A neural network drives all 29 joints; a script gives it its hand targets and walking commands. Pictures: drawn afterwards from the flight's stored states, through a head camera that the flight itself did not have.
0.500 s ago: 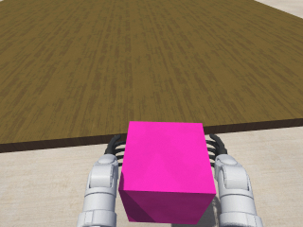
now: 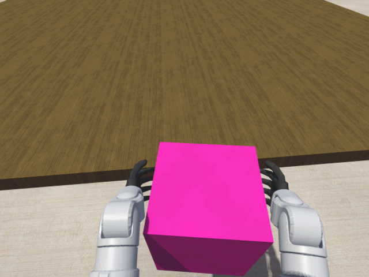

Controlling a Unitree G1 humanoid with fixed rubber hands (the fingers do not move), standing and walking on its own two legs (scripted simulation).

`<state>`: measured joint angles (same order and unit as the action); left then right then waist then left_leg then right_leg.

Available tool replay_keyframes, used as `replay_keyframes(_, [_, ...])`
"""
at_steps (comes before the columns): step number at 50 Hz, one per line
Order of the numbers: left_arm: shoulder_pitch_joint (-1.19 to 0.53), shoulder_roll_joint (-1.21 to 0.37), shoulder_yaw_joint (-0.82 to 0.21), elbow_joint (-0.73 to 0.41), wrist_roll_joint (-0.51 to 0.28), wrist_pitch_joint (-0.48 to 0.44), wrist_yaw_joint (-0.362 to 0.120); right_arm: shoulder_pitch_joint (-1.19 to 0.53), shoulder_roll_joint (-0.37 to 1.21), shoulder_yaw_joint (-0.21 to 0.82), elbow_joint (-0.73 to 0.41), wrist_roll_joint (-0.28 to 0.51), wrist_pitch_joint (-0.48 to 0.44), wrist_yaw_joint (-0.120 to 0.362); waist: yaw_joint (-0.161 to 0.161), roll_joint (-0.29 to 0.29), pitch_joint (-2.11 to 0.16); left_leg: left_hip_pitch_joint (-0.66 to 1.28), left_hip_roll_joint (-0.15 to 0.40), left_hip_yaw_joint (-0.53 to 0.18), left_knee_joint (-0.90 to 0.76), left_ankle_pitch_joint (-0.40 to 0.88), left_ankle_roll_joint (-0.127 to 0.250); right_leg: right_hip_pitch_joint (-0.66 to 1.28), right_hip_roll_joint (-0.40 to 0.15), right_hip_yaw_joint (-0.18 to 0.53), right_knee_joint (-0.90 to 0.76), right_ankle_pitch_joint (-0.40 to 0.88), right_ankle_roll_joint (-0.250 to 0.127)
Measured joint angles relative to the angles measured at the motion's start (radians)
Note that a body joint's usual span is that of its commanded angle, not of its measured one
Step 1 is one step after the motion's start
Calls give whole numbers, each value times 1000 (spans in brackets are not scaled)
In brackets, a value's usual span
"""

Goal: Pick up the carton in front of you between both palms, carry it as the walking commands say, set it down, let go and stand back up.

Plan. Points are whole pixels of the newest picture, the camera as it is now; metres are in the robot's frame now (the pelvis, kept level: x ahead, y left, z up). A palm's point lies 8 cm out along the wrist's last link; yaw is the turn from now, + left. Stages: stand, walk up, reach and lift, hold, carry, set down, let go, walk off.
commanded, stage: carry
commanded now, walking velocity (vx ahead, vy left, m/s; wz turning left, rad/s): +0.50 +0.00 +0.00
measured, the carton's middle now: (203, 211) +0.28 -0.01 +0.01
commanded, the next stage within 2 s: none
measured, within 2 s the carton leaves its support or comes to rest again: neither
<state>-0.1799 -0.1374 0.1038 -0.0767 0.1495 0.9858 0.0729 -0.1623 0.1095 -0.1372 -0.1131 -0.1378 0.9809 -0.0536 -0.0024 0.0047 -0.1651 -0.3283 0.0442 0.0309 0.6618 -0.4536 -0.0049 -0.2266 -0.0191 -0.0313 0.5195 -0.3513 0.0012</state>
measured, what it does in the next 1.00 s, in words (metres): walks ahead: right foot, then left foot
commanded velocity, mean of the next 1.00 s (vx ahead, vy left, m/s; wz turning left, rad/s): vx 0.27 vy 0.00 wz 0.00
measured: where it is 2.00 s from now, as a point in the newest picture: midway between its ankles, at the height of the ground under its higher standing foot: (204, 235)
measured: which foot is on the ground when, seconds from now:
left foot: down 0.00-0.34, up 0.36-0.72, down 0.74-1.00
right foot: down 0.00-0.10, up 0.12-0.32, down 0.34-0.76, up 0.78-0.98, down 1.00-1.00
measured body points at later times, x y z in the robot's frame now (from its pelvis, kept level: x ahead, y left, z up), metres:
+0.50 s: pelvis +0.25 -0.04 +0.01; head +0.26 -0.05 +0.46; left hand +0.53 +0.11 +0.08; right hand +0.54 -0.19 +0.09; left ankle +0.18 +0.08 -0.66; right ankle +0.23 -0.10 -0.73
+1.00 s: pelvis +0.50 -0.01 +0.00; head +0.57 -0.01 +0.44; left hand +0.88 +0.12 +0.13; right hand +0.85 -0.19 +0.13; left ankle +0.56 +0.05 -0.73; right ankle +0.51 -0.13 -0.73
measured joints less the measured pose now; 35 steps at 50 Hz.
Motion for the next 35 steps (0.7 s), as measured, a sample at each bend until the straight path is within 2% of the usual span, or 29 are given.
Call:
replay_keyframes(2, [11, 3, -14, -57, -8, 54, 15, 0, -6, 5, -40, 25, 49, -9, -2, -22, 5, -10, -15, 57, -54, 14, 3, 23, -19, 3, -28, -10, 4])
replay_keyframes(5, [35, 9, 2, -166, -21, 117, 20, -14, 22, 12, -94, 36, 96, -18, 9, -46, 18, 40, -38, 117, -175, 199, 18, 16, -46, 14, 42, -61, 12])
replay_keyframes(9, [75, 8, 26, -242, -47, 171, 19, 12, 24, 65, -150, 26, 149, -33, 6, -2, 15, 100, -10, 127, -206, 132, 21, -140, -24, -50, 327, -180, -4])
replay_keyframes(11, [78, 9, 17, -263, -54, 195, 19, 28, 22, 69, -195, 30, 182, -40, -4, 20, 23, 150, 6, 119, -264, 134, 6, -200, -13, -82, 307, -156, -5])
replay_keyframes(15, [53, 8, 7, -302, -58, 222, 20, 16, 23, 53, -267, 36, 226, -48, -23, 37, 51, 243, 30, 106, -306, 96, -22, -240, -4, -135, 82, 35, -7])
replay_keyframes(16, [41, 7, 7, -310, -57, 228, 20, 7, 24, 46, -280, 37, 234, -48, -25, 38, 58, 258, 38, 101, -277, 63, -32, -225, -1, -157, 18, 82, -10])
replay_keyframes(18, [10, 2, 2, -301, -51, 233, 20, -9, 22, 23, -293, 42, 243, -48, -29, 42, 61, 230, 66, 94, -115, -20, -38, -195, 2, -191, 11, 193, -51])
replay_keyframes(20, [-13, -1, -6, -265, -42, 238, 22, -22, 16, 0, -274, 49, 254, -47, -18, 30, 62, 110, 56, 53, 167, -36, -21, -175, 2, -201, 50, 123, -87])
replay_keyframes(22, [-16, -1, 0, -252, -36, 254, 25, -38, 23, -12, -246, 50, 266, -47, -8, 12, 66, -18, 38, 41, 369, -10, 3, -128, 2, -200, 13, 81, -90])
replay_keyframes(24, [-8, -1, 13, -257, -36, 263, 25, -47, 34, -12, -226, 45, 267, -46, 6, -1, 70, -118, 37, 52, 417, 59, 10, -68, 4, -193, -63, 91, -72])
replay_keyframes(29, [3, 1, 28, -292, -46, 249, 25, -49, 32, 17, -233, 35, 242, -39, 36, -18, 83, -264, 36, 82, 243, 203, 0, 86, 0, -168, -221, 89, -60])
replay_keyframes(32, [-7, 0, 30, -329, -55, 242, 25, -47, 32, 25, -281, 33, 236, -38, 37, -14, 99, -290, 25, 107, 73, 275, 5, 169, -7, -159, -255, 50, -40])
replay_keyframes(35, [-39, -5, 35, -375, -63, 249, 26, -63, 34, 17, -344, 35, 243, -40, 29, -12, 125, -260, -7, 153, -88, 395, 20, 238, -18, -156, -222, -30, -14])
